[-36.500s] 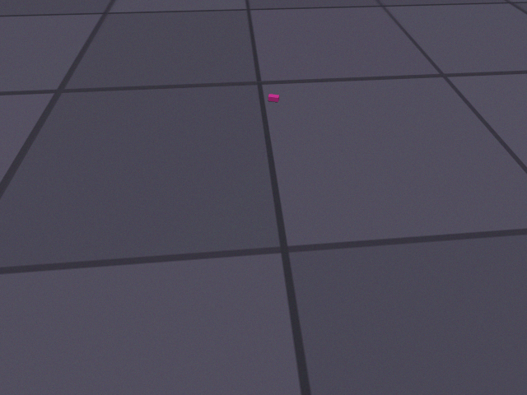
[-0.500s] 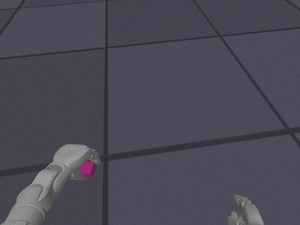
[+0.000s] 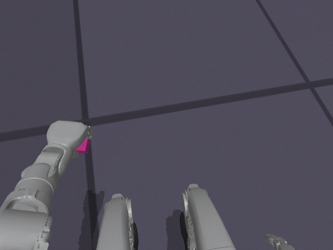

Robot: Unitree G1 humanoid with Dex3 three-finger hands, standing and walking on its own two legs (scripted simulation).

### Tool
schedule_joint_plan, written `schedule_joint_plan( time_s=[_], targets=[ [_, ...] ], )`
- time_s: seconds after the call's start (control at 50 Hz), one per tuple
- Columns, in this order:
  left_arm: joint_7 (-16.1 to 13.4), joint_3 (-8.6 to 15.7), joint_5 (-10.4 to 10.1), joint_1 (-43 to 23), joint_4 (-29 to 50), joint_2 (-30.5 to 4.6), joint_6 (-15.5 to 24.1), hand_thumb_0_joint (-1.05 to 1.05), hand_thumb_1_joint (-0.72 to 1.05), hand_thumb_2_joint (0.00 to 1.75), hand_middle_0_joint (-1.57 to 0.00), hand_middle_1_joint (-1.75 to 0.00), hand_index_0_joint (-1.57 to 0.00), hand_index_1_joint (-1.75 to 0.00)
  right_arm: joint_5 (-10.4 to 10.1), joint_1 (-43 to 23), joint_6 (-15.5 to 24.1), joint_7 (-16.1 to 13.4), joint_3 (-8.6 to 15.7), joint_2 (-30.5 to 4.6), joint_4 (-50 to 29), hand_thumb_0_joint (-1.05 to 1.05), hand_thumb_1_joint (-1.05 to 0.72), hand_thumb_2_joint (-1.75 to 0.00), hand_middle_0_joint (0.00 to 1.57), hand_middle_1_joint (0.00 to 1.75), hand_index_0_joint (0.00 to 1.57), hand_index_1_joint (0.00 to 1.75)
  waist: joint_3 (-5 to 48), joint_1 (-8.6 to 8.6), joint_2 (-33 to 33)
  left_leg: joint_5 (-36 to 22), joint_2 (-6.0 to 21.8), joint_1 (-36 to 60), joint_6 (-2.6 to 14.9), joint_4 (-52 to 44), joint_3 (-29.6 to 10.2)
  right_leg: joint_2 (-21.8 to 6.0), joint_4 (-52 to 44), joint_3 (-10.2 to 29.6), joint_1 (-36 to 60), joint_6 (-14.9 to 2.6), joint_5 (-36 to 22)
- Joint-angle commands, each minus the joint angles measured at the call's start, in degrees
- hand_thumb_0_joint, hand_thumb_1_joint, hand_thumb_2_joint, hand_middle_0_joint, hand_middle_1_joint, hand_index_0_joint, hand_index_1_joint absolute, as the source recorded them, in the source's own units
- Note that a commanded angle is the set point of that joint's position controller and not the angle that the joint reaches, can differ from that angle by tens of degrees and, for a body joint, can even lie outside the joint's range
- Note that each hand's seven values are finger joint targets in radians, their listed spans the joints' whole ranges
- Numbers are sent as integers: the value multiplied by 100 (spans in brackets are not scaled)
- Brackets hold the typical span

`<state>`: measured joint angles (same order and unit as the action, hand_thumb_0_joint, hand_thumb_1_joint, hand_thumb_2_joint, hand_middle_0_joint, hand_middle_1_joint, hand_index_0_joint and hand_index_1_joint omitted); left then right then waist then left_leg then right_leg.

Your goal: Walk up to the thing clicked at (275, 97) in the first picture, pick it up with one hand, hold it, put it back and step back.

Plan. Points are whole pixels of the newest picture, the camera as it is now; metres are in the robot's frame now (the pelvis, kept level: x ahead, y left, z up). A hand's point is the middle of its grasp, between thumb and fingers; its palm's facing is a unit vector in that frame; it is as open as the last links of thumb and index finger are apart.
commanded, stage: crouch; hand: left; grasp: from above
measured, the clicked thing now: (75, 144) +0.42 +0.22 -0.15
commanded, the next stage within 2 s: lower in 1.30 s
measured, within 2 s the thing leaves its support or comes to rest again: neither
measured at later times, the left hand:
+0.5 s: hand (90, 155) +0.44 +0.22 -0.31, palm faces -0.43 +0.08 -0.90, open 6.6 cm
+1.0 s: hand (95, 156) +0.45 +0.22 -0.38, palm faces -0.46 +0.07 -0.89, open 6.7 cm
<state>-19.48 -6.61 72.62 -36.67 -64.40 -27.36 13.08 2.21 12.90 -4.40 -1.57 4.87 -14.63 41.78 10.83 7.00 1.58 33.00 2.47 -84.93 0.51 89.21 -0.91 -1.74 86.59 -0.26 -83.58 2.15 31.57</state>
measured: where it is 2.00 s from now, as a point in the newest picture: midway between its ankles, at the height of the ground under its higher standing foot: outside the picture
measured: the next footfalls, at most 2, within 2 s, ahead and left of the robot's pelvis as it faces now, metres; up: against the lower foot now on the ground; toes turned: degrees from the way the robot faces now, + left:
none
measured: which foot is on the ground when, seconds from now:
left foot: down 0.00-1.00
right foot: down 0.00-1.00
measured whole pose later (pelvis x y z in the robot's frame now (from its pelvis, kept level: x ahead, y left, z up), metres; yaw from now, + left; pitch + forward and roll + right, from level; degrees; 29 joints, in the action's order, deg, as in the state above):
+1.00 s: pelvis -0.02 -0.01 -0.22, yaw -3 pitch +35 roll -6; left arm -21.9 1.6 79.2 -54.5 -80.0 -39.3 19.0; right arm 8.2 9.8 1.3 7.2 0.5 -14.2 43.9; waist 5.1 13.7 -0.4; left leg 39.0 1.3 -128.4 -0.1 131.9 -6.0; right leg -1.1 127.7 -1.8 -125.2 2.5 37.8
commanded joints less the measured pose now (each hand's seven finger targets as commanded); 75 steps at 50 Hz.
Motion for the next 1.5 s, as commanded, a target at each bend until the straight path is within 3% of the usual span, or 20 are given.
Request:
schedule_joint_plan(
  time_s=[0.0, 0.1, 0.12, 0.14, 0.18, 0.26, 0.34, 0.38, 0.44, 0.5, 0.58, 0.66, 0.7, 0.92, 0.96, 1.1, 1.16, 1.28, 1.34, 1.48],
  targets=[
    [-133, 460, -78, -2112, 568, -1338, 0, 0, 88, 33, -123, -21, -124, -20, 69, 449, 306, -13, 316, -1059, -437, 0, -91, -90, 20, 30, 20, 30, 2811, 65, 476, -132, -271, 1388, 15, -708, -207, 226, -514, -203, 424, -421, -173],
    [-53, 570, -19, -2196, 320, -1441, 188, 0, 96, 31, -126, -21, -129, -19, 157, 646, 457, 123, 280, -1109, -331, 0, -91, -90, 20, 30, 20, 30, 3159, 218, 470, -347, -285, 888, 47, 24, -298, 224, 184, -307, -247, -422, -310],
    [-76, 591, -21, -2608, 633, -1504, 257, 0, 95, 31, -126, -21, -129, -18, 172, 649, 481, 141, 271, -1091, -313, 0, -91, -90, 20, 30, 20, 30, 3429, 242, 659, -400, -290, 857, 46, 195, -263, 231, 326, -311, -373, -438, -354],
    [-106, 706, 25, -2655, 554, -1754, 293, 0, 96, 30, -127, -20, -130, -18, 181, 659, 503, 166, 266, -1131, -293, 0, -92, -90, 20, 30, 20, 30, 3419, 214, 743, -286, -293, 809, 29, 247, -307, 226, 439, -317, -528, -447, -221],
    [-171, 711, 91, -2539, 308, -1678, 341, 0, 97, 28, -127, -19, -130, -16, 226, 683, 536, 230, 236, -1144, -261, 0, -91, -90, 20, 30, 20, 30, 3323, 248, 776, -228, -292, 623, 14, 426, -352, 219, 671, -355, -892, -450, -147],
    [-345, 872, 235, -3121, 575, -1941, 424, 0, 95, 26, -127, -17, -130, -15, 319, 886, 597, 357, 206, -1120, -156, 0, -92, -91, 20, 30, 20, 30, 3943, 322, 1082, -789, -300, 617, 34, 1015, -225, 229, 1090, -384, -1006, -439, -610],
    [-431, 791, 315, -3086, -49, -1777, 343, 0, 91, 26, -125, -16, -128, -14, 372, 870, 631, 466, 181, -1151, -100, 0, -92, -91, 20, 30, 20, 30, 3656, 406, 1200, -633, -297, 336, 18, 1268, -238, 206, 1373, -426, -1475, -444, -446],
    [-469, 937, 340, -3403, 270, -2041, 352, 0, 91, 26, -125, -15, -127, -13, 399, 944, 642, 516, 208, -1176, -56, 0, -92, -91, 20, 30, 20, 30, 3814, 405, 1405, -655, -276, 366, 2, 1401, -250, 189, 1561, -457, -1549, -455, -477],
    [-451, 845, 341, -3334, 7, -1817, 309, 0, 87, 27, -123, -13, -125, -12, 431, 952, 631, 578, 184, -1187, -58, 0, -92, -91, 20, 30, 20, 30, 3781, 524, 1326, -717, -287, 129, 9, 1635, -243, 187, 1765, -509, -1665, -441, -575],
    [-394, 1001, 361, -3276, -97, -2147, 321, 0, 86, 24, -122, -11, -124, -10, 440, 940, 623, 619, 165, -1194, -66, 0, -92, -91, 20, 30, 20, 30, 3748, 483, 1206, -751, -317, -130, 43, 1860, -183, 210, 1898, -512, -1645, -434, -617],
    [-261, 901, 352, -3492, -137, -2102, 392, 0, 84, 23, -120, -13, -122, -11, 472, 881, 588, 662, 149, -1187, -45, 0, -92, -91, 20, 30, 20, 30, 3552, 577, 1237, -507, -339, -575, 81, 2120, -90, 241, 2019, -499, -1745, -422, -504],
    [-259, 1071, 343, -3499, -193, -2377, 482, 0, 87, 27, -120, -19, -123, -16, 501, 887, 578, 712, 82, -1190, -39, 0, -92, -91, 20, 30, 20, 30, 3609, 555, 1120, -552, -337, -813, 115, 2392, -40, 262, 2195, -504, -1691, -390, -585],
    [-270, 856, 347, -3402, -571, -2039, 482, 0, 88, 27, -121, -18, -124, -16, 504, 873, 581, 721, 94, -1220, 14, 0, -92, -91, 20, 30, 20, 30, 3395, 619, 1077, -420, -335, -960, 109, 2451, -49, 272, 2253, -519, -1910, -398, -456],
    [-491, 1186, 543, -3855, -581, -2689, 612, 0, 87, 29, -119, -22, -122, -19, 587, 827, 593, 801, 20, -1322, 84, 0, -92, -91, 20, 30, 20, 30, 3446, 626, 1259, -414, -343, -1280, 112, 2880, -34, 307, 2767, -622, -2271, -413, -441],
    [-501, 996, 561, -3708, -1016, -2408, 569, 0, 87, 29, -119, -23, -121, -20, 595, 784, 607, 811, -30, -1299, 115, 0, -92, -91, 20, 30, 20, 30, 3170, 657, 1335, -159, -349, -1396, 99, 2864, -46, 302, 2832, -636, -2531, -436, -190],
    [-496, 1094, 551, -3926, -838, -2749, 557, 0, 82, 28, -115, -24, -118, -21, 611, 821, 615, 812, -83, -1357, 161, 0, -92, -91, 20, 30, 20, 30, 3330, 689, 1281, -309, -366, -1575, 133, 3151, -16, 323, 2997, -654, -2412, -406, -391],
    [-444, 952, 471, -3901, -978, -2574, 552, 0, 83, 27, -116, -24, -118, -21, 616, 748, 621, 812, -132, -1348, 133, 0, -92, -91, 20, 30, 20, 30, 3093, 753, 1222, -69, -360, -1778, 139, 3184, -30, 325, 2996, -672, -2529, -403, -176],
    [-404, 1036, 446, -3730, -893, -2661, 579, 0, 86, 27, -117, -25, -120, -22, 614, 883, 616, 834, -175, -1414, 137, 0, -93, -91, 20, 30, 20, 30, 3240, 774, 1217, -507, -346, -1653, 112, 3348, -73, 309, 3181, -733, -2425, -380, -585],
    [-400, 984, 467, -3868, -849, -2713, 624, 0, 86, 28, -118, -25, -121, -23, 613, 745, 594, 833, -211, -1397, 104, 0, -93, -91, 20, 30, 20, 30, 3239, 717, 1461, -393, -337, -1644, 103, 3367, -71, 352, 3203, -739, -2573, -411, -474],
    [-459, 954, 505, -3835, -1142, -2721, 706, 0, 79, 29, -117, -18, -118, -17, 652, 699, 594, 846, -298, -1465, 126, 0, -92, -90, 20, 30, 20, 30, 2900, 862, 1274, -311, -344, -1925, 106, 3532, -114, 358, 3336, -811, -2751, -396, -412]
  ],
)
